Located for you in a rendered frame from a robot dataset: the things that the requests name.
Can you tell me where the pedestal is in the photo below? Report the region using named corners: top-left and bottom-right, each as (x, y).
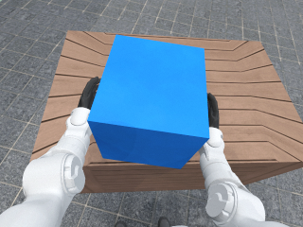
top-left (29, 30), bottom-right (303, 194)

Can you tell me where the robot right upper arm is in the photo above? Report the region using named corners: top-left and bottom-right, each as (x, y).
top-left (205, 183), bottom-right (290, 227)

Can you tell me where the carton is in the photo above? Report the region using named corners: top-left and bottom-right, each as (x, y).
top-left (87, 34), bottom-right (210, 169)

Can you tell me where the robot left forearm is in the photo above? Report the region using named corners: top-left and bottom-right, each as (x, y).
top-left (22, 107), bottom-right (92, 196)

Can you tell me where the right robot foot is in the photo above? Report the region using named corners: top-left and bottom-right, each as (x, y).
top-left (157, 217), bottom-right (170, 227)

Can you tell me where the robot right forearm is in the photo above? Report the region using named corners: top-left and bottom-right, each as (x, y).
top-left (198, 127), bottom-right (252, 196)

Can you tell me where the right robot hand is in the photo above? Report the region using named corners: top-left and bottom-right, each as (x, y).
top-left (206, 93), bottom-right (220, 129)

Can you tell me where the left robot hand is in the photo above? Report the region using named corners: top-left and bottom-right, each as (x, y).
top-left (77, 77), bottom-right (101, 110)

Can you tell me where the robot left upper arm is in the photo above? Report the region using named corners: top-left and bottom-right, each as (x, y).
top-left (0, 153), bottom-right (85, 227)

